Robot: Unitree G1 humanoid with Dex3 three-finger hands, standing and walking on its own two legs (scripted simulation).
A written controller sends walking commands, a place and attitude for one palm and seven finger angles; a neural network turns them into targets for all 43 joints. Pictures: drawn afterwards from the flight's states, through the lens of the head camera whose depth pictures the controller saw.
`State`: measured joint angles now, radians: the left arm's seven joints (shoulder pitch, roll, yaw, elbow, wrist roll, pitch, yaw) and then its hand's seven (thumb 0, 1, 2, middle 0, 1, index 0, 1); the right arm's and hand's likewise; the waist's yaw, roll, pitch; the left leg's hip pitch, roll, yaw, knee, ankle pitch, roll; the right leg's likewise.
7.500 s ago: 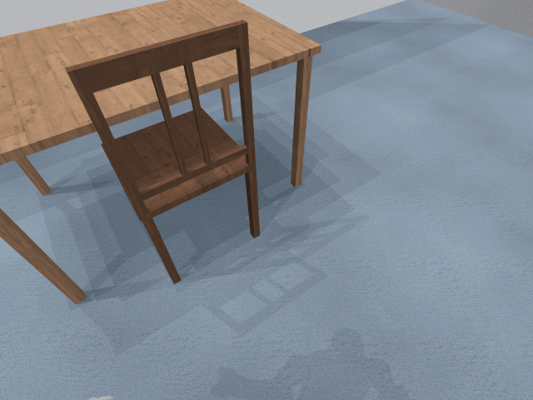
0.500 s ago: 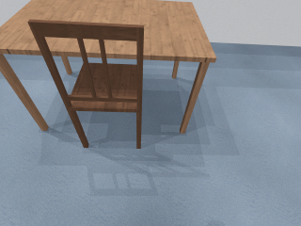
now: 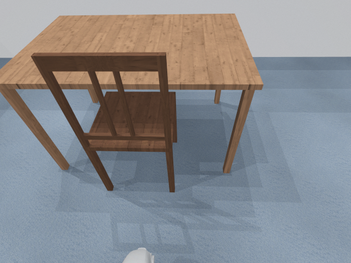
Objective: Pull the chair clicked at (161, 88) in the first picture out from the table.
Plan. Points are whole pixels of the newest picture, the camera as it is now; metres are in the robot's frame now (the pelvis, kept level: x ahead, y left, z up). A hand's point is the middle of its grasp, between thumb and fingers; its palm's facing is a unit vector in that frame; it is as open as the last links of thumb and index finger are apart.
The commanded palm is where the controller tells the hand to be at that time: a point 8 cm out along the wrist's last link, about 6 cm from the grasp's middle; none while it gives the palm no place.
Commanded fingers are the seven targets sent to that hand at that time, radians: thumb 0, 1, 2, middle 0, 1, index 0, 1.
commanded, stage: take the last steps up to it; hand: left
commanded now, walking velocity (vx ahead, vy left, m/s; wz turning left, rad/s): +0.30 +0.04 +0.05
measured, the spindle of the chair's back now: (104, 106) +0.67 +0.33 -0.07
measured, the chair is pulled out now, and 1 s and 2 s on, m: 0.00 0.00 0.00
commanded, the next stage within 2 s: come to a stop and stand still in 0.38 s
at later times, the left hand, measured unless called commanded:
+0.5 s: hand (95, 231) +0.24 +0.26 -0.17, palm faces +0.04 -0.98 -0.21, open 7.4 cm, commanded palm none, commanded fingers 0.00 0.90 0.90 -0.20 -0.30 -0.20 -0.30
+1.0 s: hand (89, 221) +0.27 +0.29 -0.19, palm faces +0.03 -0.96 -0.28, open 7.3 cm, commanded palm none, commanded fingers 0.00 0.90 0.90 -0.20 -0.30 -0.20 -0.30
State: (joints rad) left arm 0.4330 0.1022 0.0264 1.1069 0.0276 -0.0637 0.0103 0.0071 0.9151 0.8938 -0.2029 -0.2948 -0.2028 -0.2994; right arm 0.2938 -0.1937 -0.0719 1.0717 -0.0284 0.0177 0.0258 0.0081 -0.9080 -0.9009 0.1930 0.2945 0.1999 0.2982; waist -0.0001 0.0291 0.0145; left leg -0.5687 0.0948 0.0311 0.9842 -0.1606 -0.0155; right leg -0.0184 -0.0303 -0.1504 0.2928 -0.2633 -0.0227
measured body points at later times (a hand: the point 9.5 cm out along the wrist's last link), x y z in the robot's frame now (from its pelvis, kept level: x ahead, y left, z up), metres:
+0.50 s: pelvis +0.18 +0.07 -0.01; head +0.20 +0.07 +0.44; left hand +0.24 +0.31 -0.16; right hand +0.22 -0.16 -0.16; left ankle +0.16 +0.16 -0.75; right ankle +0.22 -0.05 -0.70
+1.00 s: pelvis +0.20 +0.09 -0.02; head +0.21 +0.08 +0.43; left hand +0.27 +0.34 -0.16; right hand +0.25 -0.16 -0.17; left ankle +0.18 +0.22 -0.75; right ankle +0.28 -0.05 -0.75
